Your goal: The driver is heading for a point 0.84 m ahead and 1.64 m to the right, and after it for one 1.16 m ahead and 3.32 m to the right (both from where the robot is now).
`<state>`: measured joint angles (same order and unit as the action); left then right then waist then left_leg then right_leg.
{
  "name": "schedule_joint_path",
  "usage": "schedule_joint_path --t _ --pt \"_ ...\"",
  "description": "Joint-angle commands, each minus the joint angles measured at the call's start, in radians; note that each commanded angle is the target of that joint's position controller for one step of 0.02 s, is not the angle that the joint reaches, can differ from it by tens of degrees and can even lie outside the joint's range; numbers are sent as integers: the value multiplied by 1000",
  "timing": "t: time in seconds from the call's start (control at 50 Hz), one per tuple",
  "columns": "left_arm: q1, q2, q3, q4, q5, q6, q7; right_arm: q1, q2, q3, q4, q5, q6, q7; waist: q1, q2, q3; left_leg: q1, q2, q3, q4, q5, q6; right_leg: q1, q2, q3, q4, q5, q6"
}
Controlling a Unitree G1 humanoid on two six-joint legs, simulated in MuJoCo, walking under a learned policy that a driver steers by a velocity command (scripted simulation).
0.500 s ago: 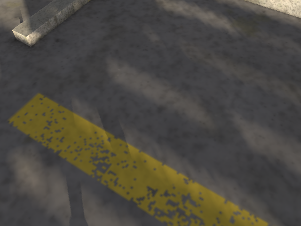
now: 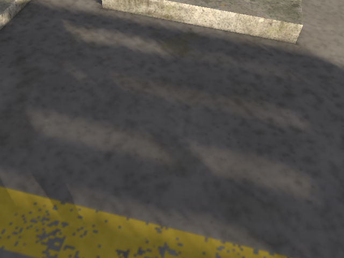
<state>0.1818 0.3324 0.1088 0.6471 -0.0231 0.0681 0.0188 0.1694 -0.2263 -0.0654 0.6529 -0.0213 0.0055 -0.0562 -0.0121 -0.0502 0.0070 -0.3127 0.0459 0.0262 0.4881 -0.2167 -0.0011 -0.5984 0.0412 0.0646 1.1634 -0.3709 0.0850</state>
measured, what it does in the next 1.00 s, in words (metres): walks ahead, turning right: right foot, then left foot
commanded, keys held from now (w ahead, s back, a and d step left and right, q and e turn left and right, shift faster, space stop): e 0.24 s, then w+e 0.76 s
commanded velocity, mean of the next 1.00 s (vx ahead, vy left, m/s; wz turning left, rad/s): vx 0.27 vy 0.00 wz -0.60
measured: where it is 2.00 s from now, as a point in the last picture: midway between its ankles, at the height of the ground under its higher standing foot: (298, 227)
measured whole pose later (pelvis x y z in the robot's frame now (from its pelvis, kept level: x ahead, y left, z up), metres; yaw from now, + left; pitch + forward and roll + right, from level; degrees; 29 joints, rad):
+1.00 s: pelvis +0.18 -0.10 +0.00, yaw -35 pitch +2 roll +1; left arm 0.13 0.29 0.07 0.60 -0.02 -0.02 -0.04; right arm 0.38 -0.27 -0.07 0.82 0.00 -0.08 -0.01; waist -0.09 -0.05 0.02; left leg 0.04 0.02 0.15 0.26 -0.34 -0.02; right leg -0.73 -0.08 0.03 0.82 -0.04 0.01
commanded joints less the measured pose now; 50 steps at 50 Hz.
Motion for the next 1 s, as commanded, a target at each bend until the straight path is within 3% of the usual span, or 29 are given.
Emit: schedule_joint_path --t 0.02,0.06,0.12,0.16,0.18,0.2,0.22,0.24,0.26,0.28,0.3,0.32,0.38,0.44,0.52,0.56,0.6,0.62,0.64,0.66,0.68,0.7,0.72,0.78,0.88,0.94,1.0 --pt "-80 9 -14 -115 1 -15 -9 -7 -179 -48 -58 2 0 -9 -26 241 -97 202 212 -134 -125 312 198 -37 -43 -52 -141 -19 14" --pt "-85 7 -19 -127 3 -17 -20 -9 -209 -59 -54 9 3 -6 -32 261 -110 177 236 -113 -121 314 204 58 -57 -85 -253 -56 -4" --pt "-52 35 -7 -125 1 -14 -32 -9 -228 -67 -43 26 1 2 -24 277 -112 164 266 -106 -98 300 195 162 -47 -123 -413 -25 -43" --pt "22 28 0 -99 4 -12 -38 -27 -221 -66 -34 44 1 4 21 255 -112 123 249 -63 -21 269 146 292 -14 -160 -630 113 -95" --pt "64 43 10 -84 8 -13 -32 16 -192 -60 -13 44 0 7 29 199 -112 53 217 -12 64 198 87 401 1 -132 -732 202 -126" --pt "90 137 36 -93 9 -18 -20 35 -139 -47 -24 14 -1 13 9 -38 -109 -171 124 101 319 -56 -16 565 -180 141 -782 479 -194" --pt "84 231 49 -119 33 -26 -16 -45 -106 -28 -94 -19 -8 9 21 -311 -91 -456 -18 78 545 -453 -85 599 -416 457 -774 785 -395" --pt "121 192 40 -119 63 -48 -22 -123 -159 -43 -105 -1 -17 2 103 -213 -172 -451 -21 -68 700 -465 -81 558 -435 486 -816 671 -474" --pt "96 160 27 -104 54 -62 -19 -118 -181 -52 -93 18 -17 4 73 -141 -139 -475 -4 -92 732 -362 -62 548 -363 407 -834 409 -416" --pt "62 129 22 -100 24 -66 -10 -97 -180 -58 -70 17 -19 6 50 -78 -116 -494 17 -98 695 -251 -50 528 -300 366 -853 124 -347" --pt "35 100 9 -103 6 -66 -6 -92 -187 -63 -61 13 -19 7 42 -76 -88 -493 25 -98 656 -176 -47 492 -273 359 -885 -52 -319" --pt "19 91 1 -105 7 -67 -2 -83 -182 -64 -59 11 -24 13 28 -94 -67 -464 14 -90 639 -111 -48 444 -246 355 -914 -127 -311" --pt "44 83 -2 -98 23 -81 9 -90 -159 -57 -52 18 -58 31 27 -94 -55 -419 -13 -78 506 -2 -46 433 -216 337 -946 -105 -302" --pt "77 106 7 -78 13 -94 12 -135 -130 -43 -50 22 -83 45 49 -102 -43 -341 -41 -82 293 31 -46 427 -199 320 -932 -31 -301" --pt "102 130 17 -62 -1 -96 -1 -156 -140 -42 -52 38 -104 65 63 -115 -26 -201 -72 -81 127 -31 -36 362 -196 375 -906 -83 -315" --pt "108 127 15 -59 -4 -93 -7 -139 -151 -46 -51 48 -114 70 52 -114 -25 -111 -83 -86 70 -47 -24 333 -192 428 -889 -122 -314" --pt "85 103 6 -64 -7 -88 -7 -75 -149 -51 -35 53 -125 70 3 -97 -27 33 -83 -77 -39 10 -2 285 -153 441 -837 -148 -287" --pt "80 72 -3 -67 -5 -88 -6 -22 -160 -58 -22 48 -129 66 -27 -75 -43 150 -55 -86 -72 20 12 227 -115 419 -772 -151 -257" --pt "60 9 -22 -80 1 -93 -6 100 -199 -70 -2 33 -132 57 -79 -6 -100 343 75 -206 -89 -44 57 95 -60 345 -584 -197 -207" --pt "82 -46 -38 -117 -10 -102 -5 189 -288 -85 12 2 -124 52 -71 230 -149 506 278 -525 -192 -309 168 -126 67 146 -281 -233 -145" --pt "66 41 -19 -137 -22 -113 -1 204 -290 -92 25 2 -122 61 -67 304 -81 452 386 -753 -265 -523 251 -287 3 114 -103 -221 -128" --pt "50 94 -4 -120 -16 -113 -2 162 -222 -72 12 19 -120 57 -62 243 0 400 351 -672 -271 -525 238 -325 -45 114 -22 -139 -123" --pt "54 93 0 -101 -6 -109 -6 128 -180 -57 4 23 -116 52 -49 207 30 367 294 -558 -272 -428 202 -322 -60 96 14 -58 -113" --pt "28 49 -5 -97 0 -106 -22 83 -144 -36 9 10 -110 43 -25 182 52 261 214 -303 -306 -104 150 -264 -102 70 25 103 -95" --pt "-37 5 -23 -111 3 -101 -33 113 -170 -37 61 6 -111 40 -33 145 48 252 194 -93 -322 170 158 -247 -115 32 -104 269 -54" --pt "-121 -17 -36 -129 3 -106 -52 124 -197 -40 83 17 -103 37 -60 140 68 244 186 6 -322 219 142 -169 -120 -27 -298 370 -62" --pt "-193 -23 -43 -153 -3 -108 -74 162 -231 -47 111 36 -93 38 -76 128 97 294 216 51 -320 250 132 -116 -114 -77 -433 346 -98"
Keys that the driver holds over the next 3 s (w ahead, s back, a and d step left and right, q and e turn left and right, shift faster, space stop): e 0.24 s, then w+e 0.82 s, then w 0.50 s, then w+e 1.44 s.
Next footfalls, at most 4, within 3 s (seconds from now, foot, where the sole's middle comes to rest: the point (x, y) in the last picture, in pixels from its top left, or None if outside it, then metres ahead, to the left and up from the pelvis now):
0.20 right None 0.01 -0.14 -0.78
0.64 left None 0.17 0.05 -0.78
1.12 right None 0.29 -0.36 -0.78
1.64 left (263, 211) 0.68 -0.41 -0.78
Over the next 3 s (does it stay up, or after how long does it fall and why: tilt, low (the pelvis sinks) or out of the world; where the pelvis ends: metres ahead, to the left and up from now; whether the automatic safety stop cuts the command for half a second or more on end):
stays up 0.84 -1.00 0.01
